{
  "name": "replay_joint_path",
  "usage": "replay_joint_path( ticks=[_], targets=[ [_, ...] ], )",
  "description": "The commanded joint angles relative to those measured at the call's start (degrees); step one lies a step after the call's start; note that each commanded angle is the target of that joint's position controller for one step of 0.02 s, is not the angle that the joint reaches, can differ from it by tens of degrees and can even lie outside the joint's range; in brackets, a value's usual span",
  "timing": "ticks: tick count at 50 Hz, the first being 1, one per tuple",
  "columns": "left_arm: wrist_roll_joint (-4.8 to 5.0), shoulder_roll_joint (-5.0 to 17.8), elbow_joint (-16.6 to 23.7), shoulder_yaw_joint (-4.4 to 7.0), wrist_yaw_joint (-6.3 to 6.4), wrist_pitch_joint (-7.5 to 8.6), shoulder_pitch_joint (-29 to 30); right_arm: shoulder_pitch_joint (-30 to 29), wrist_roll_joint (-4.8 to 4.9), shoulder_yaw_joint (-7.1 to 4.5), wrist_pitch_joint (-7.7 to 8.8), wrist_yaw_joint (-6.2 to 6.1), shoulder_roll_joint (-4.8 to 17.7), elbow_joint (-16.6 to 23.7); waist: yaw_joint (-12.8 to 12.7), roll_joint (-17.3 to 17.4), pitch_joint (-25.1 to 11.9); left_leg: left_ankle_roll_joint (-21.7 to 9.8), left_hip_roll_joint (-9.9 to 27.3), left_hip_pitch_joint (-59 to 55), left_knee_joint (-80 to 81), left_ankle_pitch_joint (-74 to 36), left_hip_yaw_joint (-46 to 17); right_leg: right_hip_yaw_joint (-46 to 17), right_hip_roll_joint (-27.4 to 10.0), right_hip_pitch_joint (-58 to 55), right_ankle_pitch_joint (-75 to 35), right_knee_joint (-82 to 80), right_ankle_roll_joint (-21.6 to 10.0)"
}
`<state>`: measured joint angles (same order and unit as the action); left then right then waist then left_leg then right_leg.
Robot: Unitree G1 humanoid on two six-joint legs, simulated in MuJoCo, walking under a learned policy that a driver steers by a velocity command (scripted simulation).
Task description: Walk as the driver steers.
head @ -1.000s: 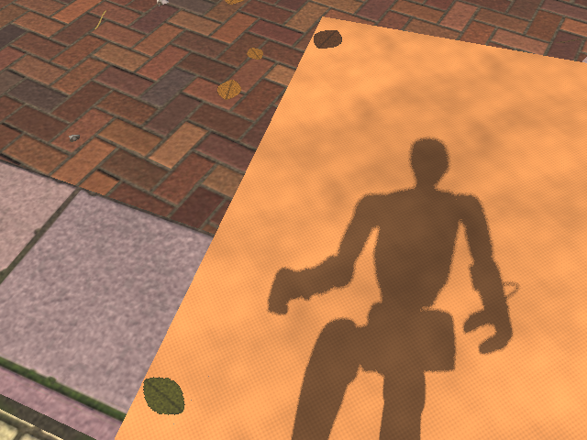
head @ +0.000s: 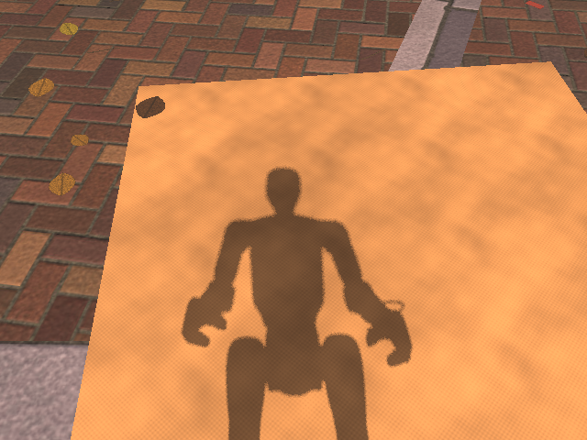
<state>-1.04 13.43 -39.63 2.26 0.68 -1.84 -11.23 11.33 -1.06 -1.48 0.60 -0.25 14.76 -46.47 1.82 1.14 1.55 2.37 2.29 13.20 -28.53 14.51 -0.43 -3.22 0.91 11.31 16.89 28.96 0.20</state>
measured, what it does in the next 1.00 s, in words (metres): stands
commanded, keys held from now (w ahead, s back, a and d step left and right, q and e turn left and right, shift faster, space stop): no key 0.94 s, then w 0.06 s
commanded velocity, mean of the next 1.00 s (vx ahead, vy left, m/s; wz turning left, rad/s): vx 0.00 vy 0.00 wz -0.02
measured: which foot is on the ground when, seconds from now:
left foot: down 0.00-1.00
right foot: down 0.00-1.00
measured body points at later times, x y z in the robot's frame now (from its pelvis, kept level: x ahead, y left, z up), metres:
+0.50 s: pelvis +0.00 -0.01 +0.00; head +0.01 -0.01 +0.45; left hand +0.10 +0.24 -0.13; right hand +0.06 -0.28 -0.14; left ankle +0.01 +0.14 -0.74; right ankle -0.01 -0.12 -0.74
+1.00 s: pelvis +0.00 +0.00 +0.00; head +0.01 +0.00 +0.45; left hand +0.04 +0.25 -0.15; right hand +0.02 -0.26 -0.15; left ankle +0.01 +0.14 -0.74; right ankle -0.01 -0.12 -0.74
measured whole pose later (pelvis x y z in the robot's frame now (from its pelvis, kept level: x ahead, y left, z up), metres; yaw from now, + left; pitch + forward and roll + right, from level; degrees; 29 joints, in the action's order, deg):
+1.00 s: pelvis +0.00 +0.00 +0.00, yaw +0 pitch -2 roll +0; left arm 0.3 12.0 -59.7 1.0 2.0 -0.4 -14.5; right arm 14.8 0.2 -1.5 -0.4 -3.0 12.0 -62.4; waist 0.6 0.2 1.8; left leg 2.3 2.5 12.3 -29.3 15.7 -0.8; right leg -2.8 1.1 10.0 17.3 29.0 -0.1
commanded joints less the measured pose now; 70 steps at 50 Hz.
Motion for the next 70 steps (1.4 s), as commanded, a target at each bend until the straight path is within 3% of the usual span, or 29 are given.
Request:
replay_joint_path(
  ticks=[1,13,30,47,49,51,52,54,55,57,58,59,60,61,62,63,64,65,66,68,70],
  targets=[
    [-0.01,6.94,2.69,1.57,0.08,1.59,0.54,-1.14,0.12,-1.6,0.25,-0.56,6.24,2.62,-0.49,-6.19,-1.33,0.08,0.66,-1.34,2.23,-6.17,-0.53,-5.76,-5.35,1.76,-10.1,-6.44,-2.97],
    [0.31,5.88,-1.77,1.03,0.31,2.27,0.06,0.62,0.51,-1.97,0.02,-1.69,6.44,-3.42,-0.5,-2.18,-0.89,0.85,1.0,-3.21,3.38,-7.27,-0.53,-4.45,-3.66,2.04,-8.98,-6.54,-2.69],
    [0.83,5.43,-11.58,0.62,0.97,2.24,-2.4,2.67,0.89,-1.78,-0.48,-2.58,5.37,-10.56,-0.73,-1.49,0.2,0.09,0.44,-3.28,4.21,-7.81,0.15,-1.64,-1.73,1.31,-10.63,-6.39,-1.75],
    [1.08,4.52,-18.28,-0.25,1.37,2.01,-4.46,5.15,0.99,-1.0,-0.64,-2.79,3.3,-14.51,-1.15,-1.02,1.28,-0.48,-0.26,-2.67,4.46,-7.13,0.66,-0.33,-1.05,1.81,-9.38,-6.64,-1.23],
    [1.46,4.84,-19.26,-0.09,1.62,1.7,-5.76,6.5,1.38,-0.89,-0.81,-2.93,2.55,-15.42,-1.4,-2.0,0.75,-1.13,-2.56,-1.86,2.46,6.49,3.06,0.05,-0.05,2.34,7.55,-7.38,-2.31],
    [1.97,6.8,-18.83,0.54,1.78,1.75,-6.16,5.28,1.64,-1.05,-0.46,-3.07,2.88,-14.48,-2.14,-3.99,5.43,-2.6,-3.58,4.25,-1.01,19.72,3.65,-3.87,-2.32,6.78,26.07,-9.75,-5.08],
    [2.18,7.63,-18.78,0.81,1.66,2.24,-7.2,4.42,1.67,-0.86,0.23,-2.87,2.09,-13.74,-2.7,-5.83,7.26,-3.05,-3.57,7.38,-3.53,19.77,3.7,-7.93,-5.12,7.14,29.99,-11.78,-6.71],
    [2.69,10.11,-19.28,1.81,1.29,3.48,-9.87,3.86,1.97,-0.35,2.2,-1.82,-0.33,-12.79,-3.5,-12.13,7.45,-3.48,-3.56,11.17,-12.98,11.77,4.53,-19.61,-13.12,4.49,32.93,-17.11,-11.24],
    [2.84,10.16,-19.03,1.97,1.17,3.89,-9.37,3.79,2.25,-0.39,3.09,-1.23,-0.17,-12.49,-3.13,-12.41,8.09,-4.66,-2.12,10.67,-15.39,10.86,2.8,-23.28,-15.59,6.32,31.96,-18.51,-12.88],
    [3.19,8.87,-17.12,1.54,0.82,4.29,-3.73,8.11,2.92,-0.41,4.4,-0.35,-0.67,-13.41,0.99,-11.09,8.85,-7.34,-1.53,2.83,-6.18,11.18,2.68,-19.29,-14.02,11.03,26.83,-16.29,-11.21],
    [3.4,7.87,-15.87,1.22,0.66,4.29,-0.24,13.16,2.78,-0.75,4.71,-0.26,-0.27,-15.37,3.64,-8.56,8.61,-7.75,-2.31,-6.08,1.77,7.74,2.5,-13.55,-10.09,15.38,21.41,-11.77,-8.63],
    [2.96,5.22,-14.8,0.55,0.5,4.71,1.74,19.5,2.11,-1.74,4.8,-0.32,2.77,-17.41,5.37,-0.46,6.09,-8.24,2.73,-14.74,6.43,6.91,-6.24,-5.56,-4.82,20.48,11.99,1.61,-5.41],
    [2.57,2.2,-12.6,-0.1,0.61,5.69,2.67,27.13,2.28,-3.74,5.14,0.18,10.75,-18.61,6.8,15.95,2.41,-14.52,14.91,-21.75,16.84,15.1,-28.58,4.46,2.49,29.18,9.71,20.47,-1.63],
    [3.41,4.11,-11.84,0.39,0.68,6.76,3.17,26.44,1.09,-3.05,5.83,0.68,9.91,-18.25,5.39,14.46,3.26,-18.72,21.16,-20.08,20.75,18.5,-41.93,-0.13,1.3,34.47,15.0,32.34,-2.16],
    [4.02,4.97,-12.31,0.6,0.2,7.45,2.16,21.33,1.05,-2.0,6.35,0.63,6.15,-16.57,2.59,7.85,6.8,-17.82,20.39,-18.65,19.84,16.26,-37.15,-2.13,-2.15,37.85,10.75,38.46,-3.47],
    [3.93,4.48,-13.46,0.53,-0.32,7.91,0.65,18.42,1.27,-1.48,6.59,0.8,4.3,-15.28,1.41,5.41,6.82,-15.7,17.23,-18.36,19.68,12.97,-29.85,-1.62,-4.07,38.3,5.16,39.4,-4.5],
    [3.42,5.09,-13.72,0.94,-0.52,8.29,0.91,16.71,1.52,-1.23,6.47,1.03,3.96,-14.55,0.8,3.76,6.67,-13.86,15.2,-18.76,20.07,7.49,-24.24,-0.68,-5.51,38.64,0.77,37.29,-4.94],
    [2.74,6.28,-13.59,1.58,-0.74,8.39,2.41,16.58,1.43,-0.53,6.04,1.08,1.7,-14.26,0.94,3.01,6.07,-11.78,12.58,-19.1,20.41,-0.57,-18.35,0.3,-6.58,37.48,-2.42,34.9,-5.05],
    [2.64,5.15,-13.31,1.54,-1.17,8.34,2.97,17.91,1.13,-0.3,5.63,0.94,1.58,-14.57,1.0,5.45,5.26,-11.37,11.68,-18.36,20.44,-6.85,-14.87,1.37,-6.99,35.41,-4.39,32.28,-4.53],
    [2.43,3.14,-12.51,1.14,-1.84,7.91,5.53,20.22,0.88,-0.06,4.88,0.3,1.56,-14.73,1.53,4.8,4.62,-11.6,10.03,-18.35,20.46,-15.45,-9.88,3.7,-6.39,34.43,-7.06,27.34,-2.92],
    [2.41,1.4,-10.17,0.37,-2.02,7.62,11.26,19.69,0.69,-0.26,4.39,-0.47,3.38,-13.88,2.11,3.62,5.79,-11.89,9.25,-14.92,21.66,-16.83,-7.19,4.98,-5.41,32.38,-10.58,18.59,-1.59]
  ],
)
